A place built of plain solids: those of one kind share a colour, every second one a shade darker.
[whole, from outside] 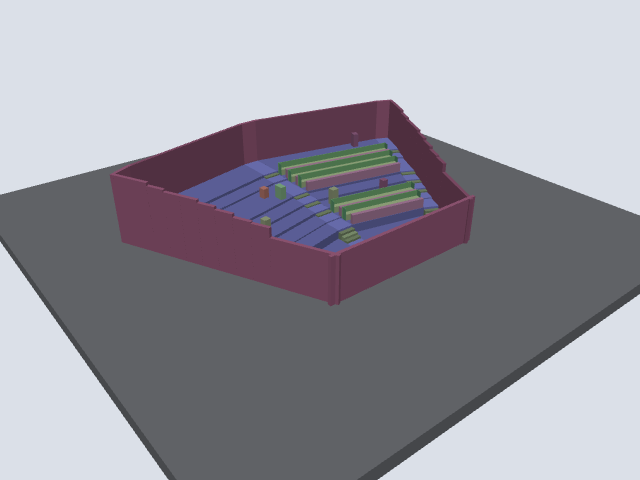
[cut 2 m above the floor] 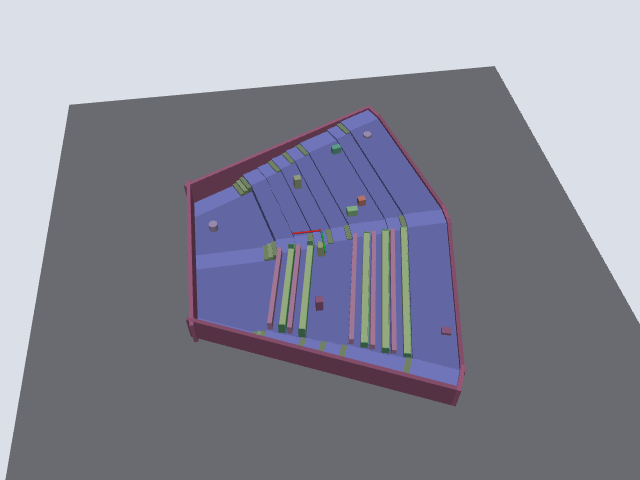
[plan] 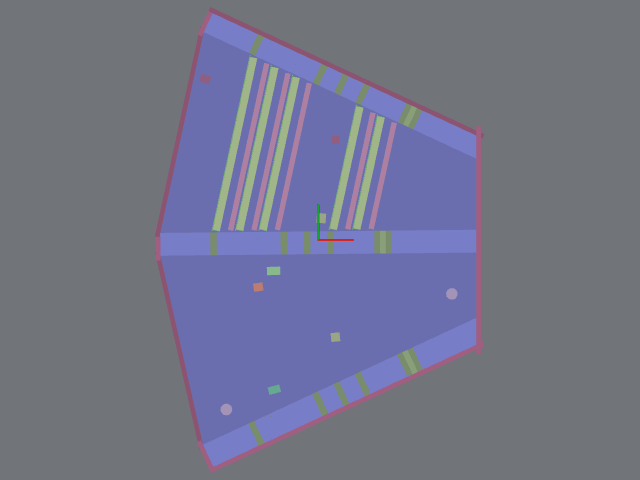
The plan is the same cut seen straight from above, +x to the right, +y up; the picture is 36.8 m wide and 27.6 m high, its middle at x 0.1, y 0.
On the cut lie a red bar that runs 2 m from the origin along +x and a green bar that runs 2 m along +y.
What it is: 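A raked hall of assembly; its floor steps down in tiers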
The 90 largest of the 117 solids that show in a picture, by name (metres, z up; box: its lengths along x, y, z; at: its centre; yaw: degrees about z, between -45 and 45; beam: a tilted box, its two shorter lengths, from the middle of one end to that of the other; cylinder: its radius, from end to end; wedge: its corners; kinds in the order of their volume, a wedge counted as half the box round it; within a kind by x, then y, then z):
{
 "floor_1": {"wedge": [[-9.08, 0.41, -7.2], [-9.08, 0.41, 1.8], [-6.58, 11.95, -7.2], [-6.58, 11.95, 1.8], [-6.21, 0.44, -7.2], [-6.21, 0.44, 1.8], [-3.98, 10.74, -7.2], [-3.98, 10.74, 1.8]]},
 "floor_2": {"wedge": [[-9.07, -0.9, -7.2], [-9.07, -0.9, 1.8], [-6.62, -11.77, -7.2], [-6.62, -11.77, 1.8], [-6.2, -0.88, -7.2], [-6.2, -0.88, 1.8], [-4.02, -10.56, -7.2], [-4.02, -10.56, 1.8]]},
 "floor_3": {"box": [2.87, 1.31, 9.0], "at": [-7.64, -0.23, -2.7], "yaw": 0.6},
 "floor_4": {"wedge": [[-6.21, 0.44, -7.42], [-6.21, 0.44, 1.57], [-4.87, 0.45, -7.42], [-4.87, 0.45, 1.57], [-3.98, 10.74, -7.42], [-3.98, 10.74, 1.57], [-2.76, 10.17, -7.42], [-2.76, 10.17, 1.57]]},
 "floor_5": {"wedge": [[-6.2, -0.88, -7.42], [-6.2, -0.88, 1.57], [-4.85, -0.86, -7.42], [-4.85, -0.86, 1.57], [-4.02, -10.56, -7.42], [-4.02, -10.56, 1.57], [-2.8, -9.99, -7.42], [-2.8, -9.99, 1.57]]},
 "floor_6": {"box": [1.35, 1.31, 9.0], "at": [-5.53, -0.21, -2.92], "yaw": 0.6},
 "floor_7": {"box": [2.87, 1.4, 9.0], "at": [-5.03, -11.8, -2.7], "yaw": 24.9},
 "floor_8": {"box": [2.87, 1.2, 9.0], "at": [-5.03, 11.89, -2.7], "yaw": -24.9},
 "floor_9": {"wedge": [[-4.87, 0.45, -7.58], [-4.87, 0.45, 1.42], [-3.52, 0.46, -7.58], [-3.52, 0.46, 1.42], [-2.76, 10.17, -7.58], [-2.76, 10.17, 1.42], [-1.54, 9.61, -7.58], [-1.54, 9.61, 1.42]]},
 "floor_10": {"wedge": [[-4.85, -0.86, -7.58], [-4.85, -0.86, 1.42], [-3.51, -0.85, -7.58], [-3.51, -0.85, 1.42], [-2.8, -10.0, -7.58], [-2.8, -10.0, 1.42], [-1.58, -9.43, -7.58], [-1.58, -9.43, 1.42]]},
 "floor_11": {"box": [1.35, 1.31, 9.0], "at": [-4.19, -0.2, -3.08], "yaw": 0.6},
 "floor_12": {"wedge": [[-3.52, 0.46, -7.58], [-3.52, 0.46, 1.42], [-2.17, 0.48, -7.58], [-2.17, 0.48, 1.42], [-1.54, 9.61, -7.58], [-1.54, 9.61, 1.42], [-0.31, 9.04, -7.58], [-0.31, 9.04, 1.42]]},
 "floor_13": {"wedge": [[-3.51, -0.85, -7.58], [-3.51, -0.85, 1.42], [-2.16, -0.84, -7.58], [-2.16, -0.84, 1.42], [-1.58, -9.43, -7.58], [-1.58, -9.43, 1.42], [-0.35, -8.86, -7.58], [-0.35, -8.86, 1.42]]},
 "floor_14": {"box": [1.35, 1.4, 9.0], "at": [-3.12, -10.91, -2.92], "yaw": 24.9},
 "floor_15": {"box": [1.35, 1.2, 9.0], "at": [-3.12, 11.0, -2.92], "yaw": -24.9},
 "floor_16": {"box": [1.35, 1.31, 9.0], "at": [-2.84, -0.19, -3.08], "yaw": 0.6},
 "floor_17": {"wedge": [[-2.17, 0.48, -7.78], [-2.17, 0.48, 1.22], [-0.82, 0.49, -7.78], [-0.82, 0.49, 1.22], [-0.32, 9.04, -7.78], [-0.32, 9.04, 1.22], [0.91, 8.47, -7.78], [0.91, 8.47, 1.22]]},
 "floor_18": {"wedge": [[-2.16, -0.84, -7.78], [-2.16, -0.84, 1.22], [-0.81, -0.82, -7.78], [-0.81, -0.82, 1.22], [-0.36, -8.86, -7.78], [-0.36, -8.86, 1.22], [0.87, -8.29, -7.78], [0.87, -8.29, 1.22]]},
 "floor_19": {"box": [1.35, 1.4, 9.0], "at": [-1.89, -10.35, -3.08], "yaw": 24.9},
 "floor_20": {"box": [1.35, 1.2, 9.0], "at": [-1.89, 10.44, -3.08], "yaw": -24.9},
 "floor_21": {"box": [1.35, 1.31, 9.0], "at": [-1.49, -0.17, -3.28], "yaw": 0.6},
 "floor_22": {"wedge": [[-0.83, 0.49, -7.97], [-0.83, 0.49, 1.03], [0.52, 0.5, -7.97], [0.52, 0.5, 1.03], [0.91, 8.47, -7.97], [0.91, 8.47, 1.03], [2.13, 7.91, -7.97], [2.13, 7.91, 1.03]]},
 "floor_23": {"wedge": [[-0.81, -0.82, -7.97], [-0.81, -0.82, 1.03], [0.54, -0.81, -7.97], [0.54, -0.81, 1.03], [0.87, -8.29, -7.97], [0.87, -8.29, 1.03], [2.09, -7.73, -7.97], [2.09, -7.73, 1.03]]},
 "floor_24": {"box": [1.35, 1.4, 9.0], "at": [-0.67, -9.78, -3.08], "yaw": 24.9},
 "floor_25": {"box": [1.35, 1.2, 9.0], "at": [-0.67, 9.87, -3.08], "yaw": -24.9},
 "floor_26": {"box": [1.35, 1.31, 9.0], "at": [-0.15, -0.16, -3.47], "yaw": 0.6},
 "floor_27": {"wedge": [[0.52, 0.5, -8.21], [0.52, 0.5, 0.79], [1.87, 0.52, -8.21], [1.87, 0.52, 0.79], [2.13, 7.91, -8.21], [2.13, 7.91, 0.79], [3.35, 7.34, -8.21], [3.35, 7.34, 0.79]]},
 "floor_28": {"wedge": [[0.53, -0.81, -8.21], [0.53, -0.81, 0.79], [1.88, -0.8, -8.21], [1.88, -0.8, 0.79], [2.09, -7.73, -8.21], [2.09, -7.73, 0.79], [3.31, -7.16, -8.21], [3.31, -7.16, 0.79]]},
 "floor_29": {"box": [1.35, 1.4, 9.0], "at": [0.55, -9.21, -3.28], "yaw": 24.9},
 "floor_30": {"box": [1.35, 1.2, 9.0], "at": [0.55, 9.3, -3.28], "yaw": -24.9},
 "floor_31": {"box": [1.35, 1.31, 9.0], "at": [1.2, -0.15, -3.71], "yaw": 0.6},
 "floor_32": {"box": [1.35, 1.4, 9.0], "at": [1.77, -8.65, -3.47], "yaw": 24.9},
 "floor_33": {"box": [1.35, 1.2, 9.0], "at": [1.77, 8.74, -3.47], "yaw": -24.9},
 "floor_34": {"wedge": [[1.87, 0.52, -8.31], [1.87, 0.52, 0.69], [3.22, 0.53, -8.31], [3.22, 0.53, 0.69], [3.35, 7.34, -8.31], [3.35, 7.34, 0.69], [4.57, 6.77, -8.31], [4.57, 6.77, 0.69]]},
 "floor_35": {"wedge": [[1.88, -0.8, -8.31], [1.88, -0.8, 0.69], [3.23, -0.78, -8.31], [3.23, -0.78, 0.69], [3.31, -7.16, -8.31], [3.31, -7.16, 0.69], [4.53, -6.59, -8.31], [4.53, -6.59, 0.69]]},
 "floor_36": {"box": [1.35, 1.31, 9.0], "at": [2.55, -0.13, -3.81], "yaw": 0.6},
 "floor_37": {"box": [1.35, 1.4, 9.0], "at": [2.99, -8.08, -3.71], "yaw": 24.9},
 "floor_38": {"box": [1.35, 1.2, 9.0], "at": [2.99, 8.17, -3.71], "yaw": -24.9},
 "floor_39": {"wedge": [[3.21, 0.53, -9.0], [3.21, 0.53, 0.0], [4.57, 6.77, -9.0], [4.57, 6.77, 0.0], [9.08, 0.59, -9.0], [9.08, 0.59, 0.0], [9.08, 4.68, -9.0], [9.08, 4.68, 0.0]]},
 "floor_40": {"wedge": [[3.21, 0.53, -9.0], [3.21, 0.53, 0.0], [3.23, -0.78, -9.0], [3.23, -0.78, 0.0], [9.08, -0.72, -9.0], [9.08, -0.72, 0.0], [9.08, 0.59, -9.0], [9.08, 0.59, 0.0]]},
 "floor_41": {"wedge": [[3.23, -0.78, -9.0], [3.23, -0.78, 0.0], [4.53, -6.59, -9.0], [4.53, -6.59, 0.0], [9.08, -4.48, -9.0], [9.08, -4.48, 0.0], [9.08, -0.72, -9.0], [9.08, -0.72, 0.0]]},
 "floor_42": {"box": [1.35, 1.4, 9.0], "at": [4.22, -7.51, -3.81], "yaw": 24.9},
 "floor_43": {"box": [1.35, 1.2, 9.0], "at": [4.22, 7.6, -3.81], "yaw": -24.9},
 "floor_44": {"wedge": [[4.53, -6.59, -9.0], [4.53, -6.59, 0.0], [5.12, -7.86, -9.0], [5.12, -7.86, 0.0], [9.08, -6.02, -9.0], [9.08, -6.02, 0.0], [9.08, -4.48, -9.0], [9.08, -4.48, 0.0]]},
 "floor_45": {"wedge": [[4.57, 6.77, -9.0], [4.57, 6.77, 0.0], [5.08, 7.86, -9.0], [5.08, 7.86, 0.0], [9.08, 4.68, -9.0], [9.08, 4.68, 0.0], [9.08, 6.01, -9.0], [9.08, 6.01, 0.0]]},
 "wall_1": {"box": [0.27, 1.85, 12.56], "at": [-9.21, -0.25, -0.92], "yaw": 0.6},
 "wall_2": {"box": [0.27, 11.68, 12.56], "at": [-7.98, -6.37, -0.92], "yaw": 12.7},
 "wall_3": {"box": [0.27, 12.35, 12.56], "at": [-7.96, 6.21, -0.92], "yaw": -12.2},
 "wall_4": {"box": [0.27, 1.94, 12.56], "at": [-6.45, -12.46, -0.92], "yaw": 24.9},
 "wall_5": {"box": [0.27, 1.74, 12.56], "at": [-6.45, 12.55, -0.92], "yaw": -24.9},
 "wall_6": {"box": [3.14, 0.27, 12.56], "at": [-4.84, 12.62, -0.92], "yaw": -24.9},
 "wall_7": {"box": [3.14, 0.27, 12.56], "at": [-4.8, -12.62, -0.92], "yaw": 24.9},
 "wall_8": {"box": [1.35, 0.27, 12.56], "at": [-2.8, 11.67, -1.15], "yaw": -24.9},
 "wall_9": {"box": [1.35, 0.27, 12.56], "at": [-2.76, -11.67, -1.15], "yaw": 24.9},
 "wall_10": {"box": [1.35, 0.27, 12.56], "at": [-1.58, 11.1, -1.3], "yaw": -24.9},
 "wall_11": {"box": [1.35, 0.27, 12.56], "at": [-1.54, -11.1, -1.3], "yaw": 24.9},
 "wall_12": {"box": [1.35, 0.27, 12.56], "at": [-0.36, 10.54, -1.3], "yaw": -24.9},
 "wall_13": {"box": [1.35, 0.27, 12.56], "at": [-0.32, -10.54, -1.3], "yaw": 24.9},
 "wall_14": {"box": [1.35, 0.27, 12.56], "at": [0.86, 9.97, -1.5], "yaw": -24.9},
 "wall_15": {"box": [1.35, 0.27, 12.56], "at": [0.9, -9.97, -1.5], "yaw": 24.9},
 "wall_16": {"box": [1.35, 0.27, 12.56], "at": [2.08, 9.4, -1.69], "yaw": -24.9},
 "wall_17": {"box": [1.35, 0.27, 12.56], "at": [2.12, -9.4, -1.69], "yaw": 24.9},
 "wall_18": {"box": [1.35, 0.27, 12.56], "at": [3.3, 8.84, -1.93], "yaw": -24.9},
 "wall_19": {"box": [1.35, 0.27, 12.56], "at": [3.35, -8.84, -1.93], "yaw": 24.9},
 "wall_20": {"box": [1.35, 0.27, 12.56], "at": [4.53, 8.27, -2.03], "yaw": -24.9},
 "wall_21": {"box": [1.35, 0.27, 12.56], "at": [4.57, -8.27, -2.03], "yaw": 24.9},
 "wall_22": {"box": [4.82, 0.27, 12.56], "at": [7.32, 6.97, -2.72], "yaw": -24.9},
 "wall_23": {"box": [4.77, 0.27, 12.56], "at": [7.34, -6.98, -2.72], "yaw": 24.9},
 "wall_24": {"box": [0.27, 13.11, 12.56], "at": [9.22, -0.01, -2.72]},
 "desk_1": {"box": [0.31, 9.83, 0.76], "at": [-4.0, 5.35, 1.95], "yaw": -12.2},
 "desk_2": {"box": [0.31, 9.23, 0.76], "at": [-2.72, 5.08, 1.8], "yaw": -12.2},
 "desk_3": {"box": [0.31, 8.64, 0.76], "at": [-1.43, 4.8, 1.8], "yaw": -12.2},
 "desk_4": {"box": [0.31, 6.86, 0.76], "at": [2.42, 3.97, 1.17], "yaw": -12.3},
 "desk_5": {"box": [0.31, 6.27, 0.76], "at": [3.7, 3.69, 1.07], "yaw": -12.3},
 "seat_1": {"box": [0.42, 10.17, 0.5], "at": [-4.78, 5.52, 1.82], "yaw": -12.2},
 "seat_2": {"box": [0.42, 9.57, 0.5], "at": [-3.5, 5.24, 1.67], "yaw": -12.2},
 "seat_3": {"box": [0.42, 8.98, 0.5], "at": [-2.22, 4.97, 1.67], "yaw": -12.2},
 "seat_4": {"box": [0.42, 7.2, 0.5], "at": [1.64, 4.14, 1.04], "yaw": -12.3},
 "seat_5": {"box": [0.42, 6.6, 0.5], "at": [2.92, 3.86, 0.94], "yaw": -12.3},
 "seatback_1": {"box": [0.05, 10.35, 0.97], "at": [-5.01, 5.57, 2.06], "yaw": -12.2},
 "seatback_2": {"box": [0.05, 9.76, 0.97], "at": [-3.73, 5.29, 1.9], "yaw": -12.2},
 "seatback_3": {"box": [0.05, 9.17, 0.97], "at": [-2.44, 5.02, 1.9], "yaw": -12.2},
 "seatback_4": {"box": [0.05, 7.39, 0.97], "at": [1.41, 4.19, 1.28], "yaw": -12.3},
 "seatback_5": {"box": [0.05, 6.79, 0.97], "at": [2.69, 3.91, 1.18], "yaw": -12.3},
 "chairstack_1": {"box": [0.53, 0.56, 1.29], "at": [0.17, 1.25, 1.67], "yaw": -4.5},
 "chairstack_2": {"box": [0.52, 0.52, 1.3], "at": [0.99, -5.59, 1.68], "yaw": 6.2},
 "trolley_1": {"box": [0.77, 0.48, 1.02], "at": [-2.57, -1.78, 1.93], "yaw": 1.7},
 "lectern_1": {"box": [0.69, 0.44, 1.17], "at": [-2.53, -8.61, 2.0], "yaw": 14.7},
 "cabinet_1": {"box": [0.59, 0.46, 1.16], "at": [-6.5, 9.26, 2.38], "yaw": -16.4},
 "tread_1": {"box": [0.33, 1.4, 0.57], "at": [4.98, -7.16, 0.23], "yaw": 24.9}
}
